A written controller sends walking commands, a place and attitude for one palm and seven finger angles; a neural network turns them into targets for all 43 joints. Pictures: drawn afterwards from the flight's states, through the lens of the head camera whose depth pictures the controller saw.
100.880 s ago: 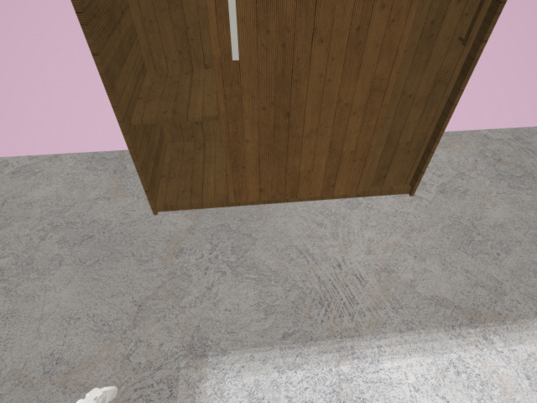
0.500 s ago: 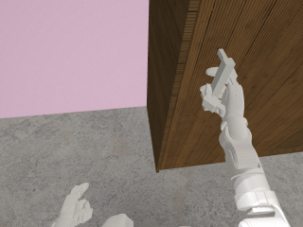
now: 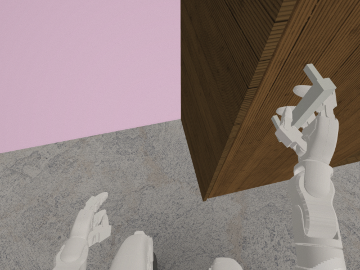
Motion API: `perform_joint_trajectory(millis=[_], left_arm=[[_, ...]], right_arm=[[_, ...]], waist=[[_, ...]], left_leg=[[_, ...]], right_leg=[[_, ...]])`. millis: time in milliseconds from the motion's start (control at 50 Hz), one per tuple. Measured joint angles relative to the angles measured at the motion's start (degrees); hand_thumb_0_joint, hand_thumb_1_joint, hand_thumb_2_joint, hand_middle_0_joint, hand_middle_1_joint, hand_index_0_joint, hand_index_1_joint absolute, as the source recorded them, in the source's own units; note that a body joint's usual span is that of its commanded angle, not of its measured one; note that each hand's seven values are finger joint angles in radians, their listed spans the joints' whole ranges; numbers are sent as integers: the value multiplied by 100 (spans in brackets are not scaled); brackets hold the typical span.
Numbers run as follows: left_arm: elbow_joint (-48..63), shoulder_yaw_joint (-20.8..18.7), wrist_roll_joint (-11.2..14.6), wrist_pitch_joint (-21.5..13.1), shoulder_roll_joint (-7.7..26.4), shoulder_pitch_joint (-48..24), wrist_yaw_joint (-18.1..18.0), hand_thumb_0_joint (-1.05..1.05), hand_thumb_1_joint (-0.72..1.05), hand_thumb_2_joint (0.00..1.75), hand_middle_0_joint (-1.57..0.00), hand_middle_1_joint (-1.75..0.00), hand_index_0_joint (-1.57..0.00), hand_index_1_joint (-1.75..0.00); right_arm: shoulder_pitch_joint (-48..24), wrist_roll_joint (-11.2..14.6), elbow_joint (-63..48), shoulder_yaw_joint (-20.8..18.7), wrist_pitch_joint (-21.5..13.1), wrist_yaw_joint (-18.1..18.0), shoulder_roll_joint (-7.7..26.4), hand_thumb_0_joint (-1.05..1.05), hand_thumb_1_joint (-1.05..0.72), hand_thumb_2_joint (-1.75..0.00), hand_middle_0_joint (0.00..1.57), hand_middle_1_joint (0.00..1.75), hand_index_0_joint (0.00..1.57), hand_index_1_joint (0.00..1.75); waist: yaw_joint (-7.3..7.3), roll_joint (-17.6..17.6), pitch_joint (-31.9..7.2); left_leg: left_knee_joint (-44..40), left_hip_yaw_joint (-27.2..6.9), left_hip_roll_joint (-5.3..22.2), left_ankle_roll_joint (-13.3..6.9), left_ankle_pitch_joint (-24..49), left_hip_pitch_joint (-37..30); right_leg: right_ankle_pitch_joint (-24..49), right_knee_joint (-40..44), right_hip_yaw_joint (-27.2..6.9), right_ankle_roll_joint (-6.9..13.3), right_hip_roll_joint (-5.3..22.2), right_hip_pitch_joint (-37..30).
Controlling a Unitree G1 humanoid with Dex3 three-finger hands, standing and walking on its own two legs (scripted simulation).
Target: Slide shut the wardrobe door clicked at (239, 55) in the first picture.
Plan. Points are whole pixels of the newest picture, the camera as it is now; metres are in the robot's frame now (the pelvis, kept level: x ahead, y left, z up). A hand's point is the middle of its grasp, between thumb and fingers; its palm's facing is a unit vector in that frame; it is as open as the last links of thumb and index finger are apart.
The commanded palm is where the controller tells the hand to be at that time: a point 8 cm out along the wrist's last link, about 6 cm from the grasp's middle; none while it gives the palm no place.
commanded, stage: step sideways, sliding the door along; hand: right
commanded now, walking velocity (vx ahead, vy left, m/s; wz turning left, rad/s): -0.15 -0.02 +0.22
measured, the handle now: (294, 107) +0.38 -0.25 +0.11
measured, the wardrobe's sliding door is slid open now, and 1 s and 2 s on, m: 0.00 0.00 0.00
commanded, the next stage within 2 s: none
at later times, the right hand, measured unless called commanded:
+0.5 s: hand (282, 125) +0.34 -0.21 +0.11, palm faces +0.48 +0.88 -0.01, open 6.4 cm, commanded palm +0.29 -0.14 +0.11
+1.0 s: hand (289, 127) +0.33 -0.22 +0.12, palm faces +0.17 +0.98 -0.01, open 5.8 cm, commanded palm +0.30 -0.21 +0.11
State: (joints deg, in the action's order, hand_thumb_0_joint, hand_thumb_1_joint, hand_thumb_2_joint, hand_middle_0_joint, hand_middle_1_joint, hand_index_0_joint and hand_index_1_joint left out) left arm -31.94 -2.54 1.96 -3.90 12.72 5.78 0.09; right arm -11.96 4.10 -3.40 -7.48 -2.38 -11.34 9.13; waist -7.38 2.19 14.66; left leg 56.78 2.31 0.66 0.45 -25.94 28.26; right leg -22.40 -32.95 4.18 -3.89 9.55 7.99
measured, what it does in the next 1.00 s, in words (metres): walks ahead: left foot, then right foot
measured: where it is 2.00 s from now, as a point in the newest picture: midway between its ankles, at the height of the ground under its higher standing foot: outside the picture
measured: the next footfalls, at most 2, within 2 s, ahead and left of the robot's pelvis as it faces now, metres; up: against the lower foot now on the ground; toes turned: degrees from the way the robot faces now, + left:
left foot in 0.14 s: +0.14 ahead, +0.17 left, +0.00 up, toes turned +7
right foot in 0.30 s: +0.05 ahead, -0.12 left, +0.00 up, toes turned -4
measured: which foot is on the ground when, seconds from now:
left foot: up 0.00-0.12, down 0.14-0.30, up 0.32-0.64, down 0.66-0.80, up 0.82-1.00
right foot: down 0.00-0.14, up 0.16-0.28, down 0.30-1.00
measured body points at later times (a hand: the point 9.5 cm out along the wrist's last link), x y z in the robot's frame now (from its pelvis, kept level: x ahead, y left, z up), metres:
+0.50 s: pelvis +0.09 -0.01 +0.01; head +0.14 -0.03 +0.45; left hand +0.30 +0.19 -0.06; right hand +0.31 -0.25 +0.11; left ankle +0.09 +0.14 -0.66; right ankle +0.02 -0.11 -0.73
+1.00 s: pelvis +0.15 -0.08 +0.01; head +0.16 -0.12 +0.46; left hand +0.36 +0.10 -0.04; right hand +0.32 -0.27 +0.12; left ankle +0.17 +0.04 -0.66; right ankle +0.01 -0.11 -0.72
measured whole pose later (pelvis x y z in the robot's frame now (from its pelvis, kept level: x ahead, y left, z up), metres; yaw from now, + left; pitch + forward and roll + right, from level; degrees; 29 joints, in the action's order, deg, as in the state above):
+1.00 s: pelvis +0.15 -0.08 +0.01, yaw +0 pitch +0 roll +7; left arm -27.4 2.3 0.6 -6.0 9.6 12.4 1.7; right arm 32.2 -1.7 -28.9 9.7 -7.1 -7.6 6.9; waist -5.8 2.4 0.6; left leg 55.5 9.1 -1.5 -1.1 -24.5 28.9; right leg -22.8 -25.4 7.7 0.3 2.6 0.0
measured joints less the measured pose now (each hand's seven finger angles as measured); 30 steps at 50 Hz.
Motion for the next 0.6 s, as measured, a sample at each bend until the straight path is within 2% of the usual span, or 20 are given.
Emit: perform_joint_trajectory(millis=[60, 100, 140, 160, 180, 220, 260, 300, 360, 420, 480, 540, 600], left_arm=[[63, 77, 10, -173, -57, 192, 37, 1, 91, 89, -20, -30, -20, -30], [101, 142, 13, -259, -118, 275, 53, 1, 91, 89, -20, -30, -20, -30], [114, 217, 27, -312, -200, 332, 63, 1, 91, 89, -20, -30, -20, -30], [68, 243, 23, -316, -200, 279, 51, 1, 90, 89, -20, -30, -20, -30], [-3, 255, 2, -316, -183, 189, 24, 1, 90, 89, -20, -30, -20, -30], [-96, 239, 0, -308, -136, 22, -45, 1, 90, 89, -21, -30, -20, -30], [-110, 205, 12, -298, -84, -85, -109, 2, 91, 89, -21, -30, -20, -30], [-23, 145, 8, -286, 20, -82, -142, 2, 91, 89, -21, -30, -20, -30], [-13, 5, 15, -234, -51, 51, -98, 2, 91, 89, -20, -30, -20, -30], [-25, 96, 1, -329, -172, 286, -14, 2, 91, 89, -20, -30, -20, -30], [75, 217, -14, -445, -230, 461, 61, 2, 91, 89, -20, -30, -20, -30], [209, 303, -67, -518, -230, 514, 119, 2, 90, 89, -20, -30, -20, -30], [318, 363, -112, -574, -230, 509, 126, 2, 90, 89, -20, -30, -20, -30]], right_arm=[[335, 68, -187, -62, 36, -108, -31, 2, -71, -86, 37, 140, 15, 140], [551, 109, -326, -154, 84, -163, -18, 2, -70, -87, 37, 140, 14, 140], [720, 90, -452, -271, 143, -199, 29, 1, -69, -87, 39, 140, 11, 140], [796, 51, -499, -335, 154, -235, -3, 1, -69, -87, 39, 140, 10, 140], [893, 28, -569, -389, 174, -275, -57, 0, -69, -87, 40, 140, 8, 140], [1129, 14, -764, -436, 196, -348, -180, 0, -70, -86, 41, 140, 6, 140], [1367, -21, -1054, -404, 230, -423, -290, 1, -71, -85, 39, 139, 6, 140], [1583, -91, -1359, -279, 221, -464, -413, 1, -71, -84, 37, 139, 7, 140], [1788, -175, -1422, 2, 98, -418, -434, 2, -73, -83, 34, 138, 10, 140], [2187, -257, -1527, 193, 93, -436, -537, 3, -74, -82, 30, 138, 14, 140], [2599, -318, -1719, 356, 84, -509, -677, 3, -74, -82, 26, 139, 18, 140], [2999, -323, -1938, 488, 60, -564, -806, 4, -74, -82, 23, 139, 20, 139], [3361, -291, -2155, 601, 39, -583, -905, 4, -74, -83, 23, 139, 21, 139]], waist=[[-132, 129, -37], [-174, 188, -49], [-150, 165, -78], [-89, 226, -85], [-21, 258, -121], [56, 206, -249], [119, 81, -345], [214, 125, -428], [43, 7, -452], [9, -46, -686], [-73, -34, -821], [-160, 32, -864], [-172, 117, -871]], left_leg=[[-663, 92, 77, -17, 405, -257], [-1458, 163, 125, -15, 1028, -591], [-2218, 240, 187, 19, 1920, -1020], [-2213, 312, 179, 54, 1710, -1104], [-2136, 346, 200, 71, 1441, -1076], [-2091, 278, 302, 97, 1208, -903], [-2118, 151, 402, 142, 1293, -739], [-1801, 139, 394, 144, 1405, -522], [-256, -153, 325, 68, 201, -144], [652, -82, 212, 5, -121, -13], [429, 159, 194, -19, 160, -98], [-257, 338, 212, -44, 597, -250], [-1129, 429, 214, -82, 1096, -494]], right_leg=[[-8, 157, 106, -104, 181, -301], [-131, -36, 180, -146, 266, -405], [-308, -584, 221, -129, 312, -330], [-321, -982, 153, -66, 373, -167], [-372, -1387, -24, -1, 282, 78], [-894, -1935, -277, 129, -153, 575], [-903, -1544, -249, 225, -498, 796], [330, -586, -166, 312, -519, 681], [-123, -504, -19, 403, -553, 389], [-170, -87, -8, 398, -494, 53], [-63, 341, 83, 401, -425, -286], [-71, 583, 238, 427, -436, -562], [-222, 530, 310, 470, -523, -714]])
